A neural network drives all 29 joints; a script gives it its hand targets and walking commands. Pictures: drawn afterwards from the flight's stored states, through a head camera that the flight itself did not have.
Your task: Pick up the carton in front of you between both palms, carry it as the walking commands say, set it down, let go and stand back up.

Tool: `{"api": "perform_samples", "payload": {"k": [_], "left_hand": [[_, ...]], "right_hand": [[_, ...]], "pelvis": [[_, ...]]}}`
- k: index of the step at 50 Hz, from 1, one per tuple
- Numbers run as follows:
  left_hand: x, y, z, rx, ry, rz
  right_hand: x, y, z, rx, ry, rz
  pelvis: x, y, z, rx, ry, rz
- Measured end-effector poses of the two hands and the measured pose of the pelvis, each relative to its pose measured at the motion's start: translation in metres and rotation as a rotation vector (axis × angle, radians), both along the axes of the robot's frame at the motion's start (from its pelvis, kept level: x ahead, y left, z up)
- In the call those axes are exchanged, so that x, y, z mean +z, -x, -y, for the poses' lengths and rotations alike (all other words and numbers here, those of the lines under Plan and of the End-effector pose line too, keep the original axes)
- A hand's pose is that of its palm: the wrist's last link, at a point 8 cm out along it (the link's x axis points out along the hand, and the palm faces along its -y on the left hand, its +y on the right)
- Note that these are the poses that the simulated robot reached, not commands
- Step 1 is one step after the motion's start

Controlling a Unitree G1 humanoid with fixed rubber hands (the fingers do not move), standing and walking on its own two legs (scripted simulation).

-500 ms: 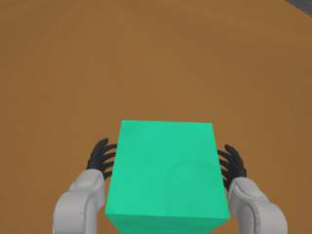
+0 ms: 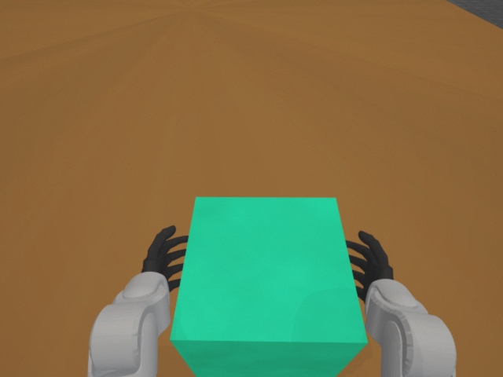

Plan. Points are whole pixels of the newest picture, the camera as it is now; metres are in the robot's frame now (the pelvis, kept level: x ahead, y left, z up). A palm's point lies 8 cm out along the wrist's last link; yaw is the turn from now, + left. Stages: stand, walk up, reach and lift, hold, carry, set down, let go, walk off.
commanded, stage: carry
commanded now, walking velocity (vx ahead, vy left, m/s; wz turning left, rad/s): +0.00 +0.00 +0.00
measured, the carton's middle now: (264, 296) +0.26 +0.00 +0.02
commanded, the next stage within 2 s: hold in 1.90 s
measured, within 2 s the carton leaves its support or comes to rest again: neither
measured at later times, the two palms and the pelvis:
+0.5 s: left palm (156, 295) +0.24 +0.16 +0.05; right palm (360, 302) +0.24 -0.14 +0.05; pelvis -0.03 +0.01 +0.00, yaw +0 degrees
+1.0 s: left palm (149, 301) +0.24 +0.17 +0.04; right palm (352, 308) +0.24 -0.13 +0.04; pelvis -0.05 +0.02 +0.00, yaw +0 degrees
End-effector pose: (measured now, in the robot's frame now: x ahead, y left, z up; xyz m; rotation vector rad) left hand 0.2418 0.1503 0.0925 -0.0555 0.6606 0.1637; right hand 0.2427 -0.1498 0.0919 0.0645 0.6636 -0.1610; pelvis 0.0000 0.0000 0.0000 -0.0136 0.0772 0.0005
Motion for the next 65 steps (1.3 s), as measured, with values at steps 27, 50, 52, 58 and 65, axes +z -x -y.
{"api": "perform_samples", "payload": {"k": [27, 50, 52, 58, 65], "left_hand": [[-0.05, 0.0, -0.011, -0.049, -0.082, -0.053], [-0.053, 0.006, -0.021, -0.046, -0.082, -0.008], [-0.053, 0.008, -0.022, -0.046, -0.082, -0.01], [-0.052, 0.009, -0.025, -0.044, -0.08, -0.008], [-0.052, 0.011, -0.029, -0.043, -0.08, -0.007]], "right_hand": [[-0.05, 0.0, -0.012, 0.064, 0.084, -0.05], [-0.053, 0.006, -0.022, 0.066, 0.085, -0.005], [-0.053, 0.007, -0.023, 0.068, 0.085, -0.008], [-0.053, 0.009, -0.026, 0.068, 0.086, -0.005], [-0.053, 0.01, -0.029, 0.069, 0.086, -0.005]], "pelvis": [[0.001, 0.034, -0.01, 0.006, -0.008, 0.048], [0.0, 0.053, -0.019, 0.008, -0.01, 0.048], [0.0, 0.054, -0.02, 0.008, -0.01, 0.05], [0.0, 0.056, -0.023, 0.009, -0.01, 0.05], [0.0, 0.058, -0.026, 0.01, -0.009, 0.051]]}}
